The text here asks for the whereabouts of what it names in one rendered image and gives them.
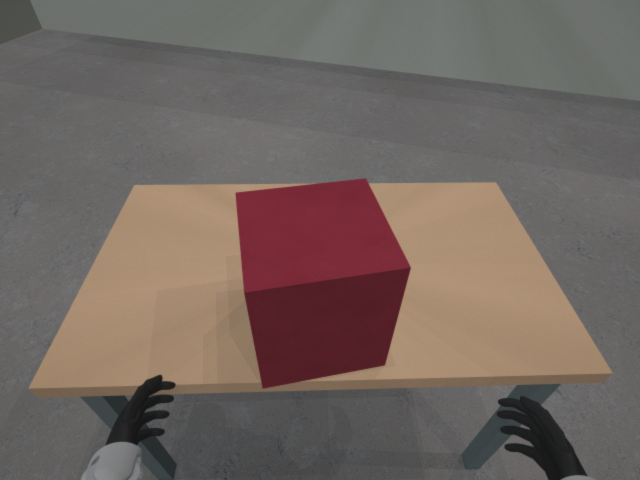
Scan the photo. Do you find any robot left hand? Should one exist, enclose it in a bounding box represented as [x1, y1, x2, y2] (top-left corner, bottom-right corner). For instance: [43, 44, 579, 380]
[105, 375, 176, 446]

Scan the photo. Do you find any carton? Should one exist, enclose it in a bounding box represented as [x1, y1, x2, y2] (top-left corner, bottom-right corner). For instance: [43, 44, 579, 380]
[235, 178, 411, 389]

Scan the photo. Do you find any left robot forearm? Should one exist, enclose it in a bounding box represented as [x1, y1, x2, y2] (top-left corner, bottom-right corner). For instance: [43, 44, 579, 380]
[81, 442, 143, 480]

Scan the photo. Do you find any table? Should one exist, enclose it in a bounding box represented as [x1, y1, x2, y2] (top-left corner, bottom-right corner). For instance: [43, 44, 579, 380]
[28, 182, 613, 480]

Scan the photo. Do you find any robot right hand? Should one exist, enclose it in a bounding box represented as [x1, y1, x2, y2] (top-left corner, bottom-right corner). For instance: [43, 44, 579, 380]
[497, 396, 587, 480]

